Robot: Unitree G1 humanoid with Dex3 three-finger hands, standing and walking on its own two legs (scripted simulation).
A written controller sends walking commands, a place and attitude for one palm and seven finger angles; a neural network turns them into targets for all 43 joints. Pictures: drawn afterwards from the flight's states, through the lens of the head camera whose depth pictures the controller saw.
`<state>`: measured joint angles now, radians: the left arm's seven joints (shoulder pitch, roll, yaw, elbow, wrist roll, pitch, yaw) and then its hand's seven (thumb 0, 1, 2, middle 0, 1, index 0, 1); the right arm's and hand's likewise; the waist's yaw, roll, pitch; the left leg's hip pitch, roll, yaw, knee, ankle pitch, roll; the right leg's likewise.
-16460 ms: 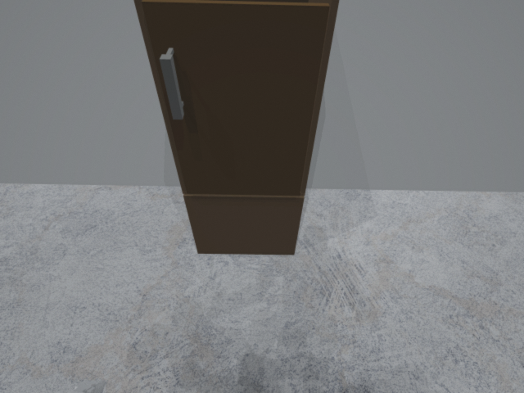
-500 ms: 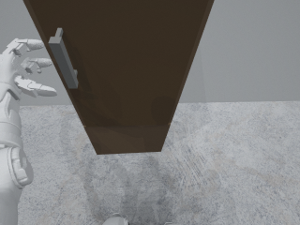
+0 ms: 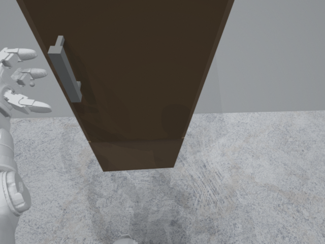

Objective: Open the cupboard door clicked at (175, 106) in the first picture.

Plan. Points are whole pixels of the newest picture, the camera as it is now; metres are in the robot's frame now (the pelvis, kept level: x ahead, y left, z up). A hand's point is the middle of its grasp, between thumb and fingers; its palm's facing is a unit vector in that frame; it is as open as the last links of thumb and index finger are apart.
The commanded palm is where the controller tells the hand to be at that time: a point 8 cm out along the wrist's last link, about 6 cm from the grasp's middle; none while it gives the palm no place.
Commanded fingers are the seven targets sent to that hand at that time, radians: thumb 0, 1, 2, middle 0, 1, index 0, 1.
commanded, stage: move the hooked fingers beside the handle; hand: left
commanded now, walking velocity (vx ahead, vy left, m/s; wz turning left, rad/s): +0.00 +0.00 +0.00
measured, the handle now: (69, 71) +0.50 +0.22 +0.12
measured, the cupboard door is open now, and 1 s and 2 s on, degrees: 0 0 0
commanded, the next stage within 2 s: slide the fingers in behind the handle in 0.38 s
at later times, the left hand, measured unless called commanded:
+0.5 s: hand (39, 83) +0.45 +0.27 +0.12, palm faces +0.06 -1.00 +0.00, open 14.0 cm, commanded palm +0.43 +0.31 +0.12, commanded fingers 0.00 -0.50 0.30 -0.30 -1.20 -0.30 -1.20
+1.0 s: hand (54, 83) +0.46 +0.24 +0.12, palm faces +0.05 -1.00 +0.01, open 13.9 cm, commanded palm +0.43 +0.28 +0.12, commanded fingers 0.00 -0.50 0.30 -0.30 -1.20 -0.30 -1.20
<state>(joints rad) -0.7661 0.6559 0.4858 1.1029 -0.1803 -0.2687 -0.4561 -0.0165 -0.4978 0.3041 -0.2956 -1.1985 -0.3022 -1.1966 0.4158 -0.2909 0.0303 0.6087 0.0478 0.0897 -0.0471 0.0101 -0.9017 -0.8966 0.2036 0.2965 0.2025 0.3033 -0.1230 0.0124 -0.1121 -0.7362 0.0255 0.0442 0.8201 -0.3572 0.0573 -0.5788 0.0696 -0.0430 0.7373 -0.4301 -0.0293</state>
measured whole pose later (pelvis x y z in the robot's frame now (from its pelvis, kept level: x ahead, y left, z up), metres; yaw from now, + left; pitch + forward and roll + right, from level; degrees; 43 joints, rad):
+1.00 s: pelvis -0.02 +0.00 +0.00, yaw +1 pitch +14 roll -3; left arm -0.86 0.55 0.38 1.14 -0.16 -0.28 -0.32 -0.02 -0.50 0.30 -0.30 -1.21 -0.31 -1.21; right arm 0.38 -0.29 0.04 0.63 0.04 0.05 -0.04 0.01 -0.90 -0.90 0.20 0.30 0.20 0.30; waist -0.12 0.02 -0.10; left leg -0.75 0.01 0.03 0.83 -0.34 0.06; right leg -0.59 0.06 -0.06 0.77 -0.43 -0.03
